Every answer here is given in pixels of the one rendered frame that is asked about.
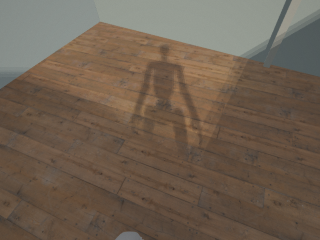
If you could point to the panel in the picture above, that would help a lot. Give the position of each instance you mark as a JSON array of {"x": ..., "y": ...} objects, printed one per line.
[{"x": 281, "y": 32}]

